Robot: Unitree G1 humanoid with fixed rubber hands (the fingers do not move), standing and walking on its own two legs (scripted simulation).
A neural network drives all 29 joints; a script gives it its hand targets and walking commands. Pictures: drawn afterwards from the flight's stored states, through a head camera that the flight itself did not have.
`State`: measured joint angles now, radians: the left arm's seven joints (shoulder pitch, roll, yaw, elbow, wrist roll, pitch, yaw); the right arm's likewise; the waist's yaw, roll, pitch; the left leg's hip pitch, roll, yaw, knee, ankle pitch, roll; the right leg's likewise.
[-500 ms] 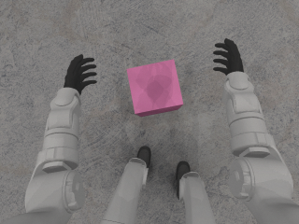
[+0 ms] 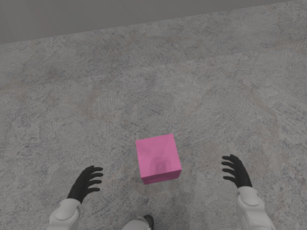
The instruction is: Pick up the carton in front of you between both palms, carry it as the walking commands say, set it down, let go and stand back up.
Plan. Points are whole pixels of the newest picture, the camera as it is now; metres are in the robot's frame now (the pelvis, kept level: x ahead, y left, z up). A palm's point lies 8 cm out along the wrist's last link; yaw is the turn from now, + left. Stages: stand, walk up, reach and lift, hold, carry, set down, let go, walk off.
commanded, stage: let go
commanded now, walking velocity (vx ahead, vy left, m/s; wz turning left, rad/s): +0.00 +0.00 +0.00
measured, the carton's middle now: (158, 160) +0.45 +0.07 -0.63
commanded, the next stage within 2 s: stand in 0.74 s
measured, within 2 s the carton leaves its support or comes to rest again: neither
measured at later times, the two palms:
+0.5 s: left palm (90, 202) +0.18 +0.19 -0.05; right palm out of the picture +0.18 -0.27 -0.05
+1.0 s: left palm (64, 211) +0.15 +0.27 -0.08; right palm out of the picture +0.15 -0.29 -0.05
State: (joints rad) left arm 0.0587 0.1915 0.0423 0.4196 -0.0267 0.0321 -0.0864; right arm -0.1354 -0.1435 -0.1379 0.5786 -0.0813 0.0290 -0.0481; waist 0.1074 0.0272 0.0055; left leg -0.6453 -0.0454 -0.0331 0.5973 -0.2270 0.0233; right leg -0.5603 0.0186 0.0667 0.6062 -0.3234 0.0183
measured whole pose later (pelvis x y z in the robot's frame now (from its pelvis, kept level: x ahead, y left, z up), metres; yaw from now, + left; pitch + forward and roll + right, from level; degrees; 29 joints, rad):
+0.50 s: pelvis +0.02 -0.04 +0.02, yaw +1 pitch -2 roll +1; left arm 0.22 0.21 0.05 0.43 0.02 0.13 -0.07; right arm 0.24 -0.22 -0.03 0.44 0.01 0.10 0.05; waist 0.00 -0.03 0.07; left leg -0.16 -0.01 -0.06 0.42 -0.22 -0.03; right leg -0.08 0.04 0.04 0.45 -0.32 -0.04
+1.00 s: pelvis +0.02 +0.00 +0.01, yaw +0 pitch -2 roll +0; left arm 0.23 0.30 0.08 0.65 0.02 0.01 0.00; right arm 0.21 -0.28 -0.08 0.70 -0.03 -0.02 -0.01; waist -0.01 -0.06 0.02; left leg -0.23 -0.03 -0.03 0.55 -0.29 0.03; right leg -0.13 0.02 0.06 0.50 -0.35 0.01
